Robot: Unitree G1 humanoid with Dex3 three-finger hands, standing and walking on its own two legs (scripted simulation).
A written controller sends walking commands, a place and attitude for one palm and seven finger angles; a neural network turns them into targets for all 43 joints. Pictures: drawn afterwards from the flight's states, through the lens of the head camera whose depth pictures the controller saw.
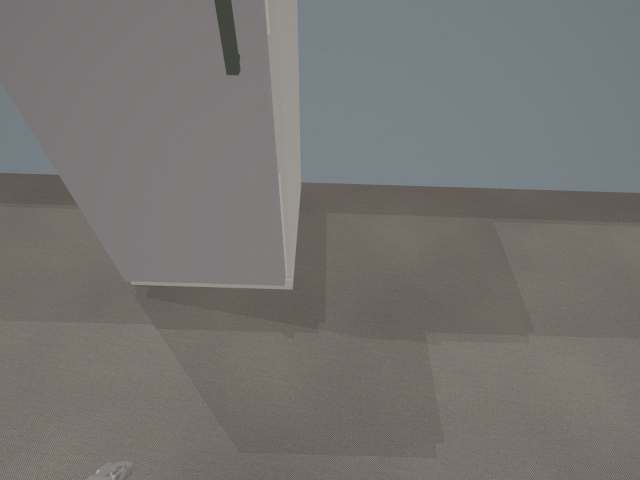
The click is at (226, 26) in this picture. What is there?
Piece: fridge door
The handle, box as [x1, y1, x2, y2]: [214, 0, 240, 74]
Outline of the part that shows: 214,0 226,73 238,74 240,69 238,61 239,54 237,53 231,2 230,0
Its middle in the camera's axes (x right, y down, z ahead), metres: -0.17 -0.43 +0.65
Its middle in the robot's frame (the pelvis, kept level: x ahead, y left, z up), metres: +0.80 +0.22 +0.27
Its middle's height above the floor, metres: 1.04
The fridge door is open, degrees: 0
